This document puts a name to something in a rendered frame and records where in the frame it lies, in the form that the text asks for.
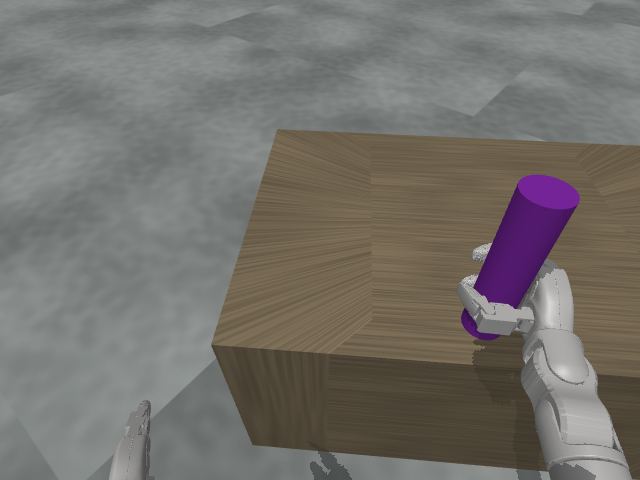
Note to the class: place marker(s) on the left robot hand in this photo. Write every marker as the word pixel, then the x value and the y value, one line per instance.
pixel 131 459

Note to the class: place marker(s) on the right robot arm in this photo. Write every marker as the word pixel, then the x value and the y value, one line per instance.
pixel 575 430

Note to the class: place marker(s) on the can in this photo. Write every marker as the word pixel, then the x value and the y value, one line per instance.
pixel 536 215

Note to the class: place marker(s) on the right robot hand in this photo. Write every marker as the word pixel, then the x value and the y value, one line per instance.
pixel 547 304

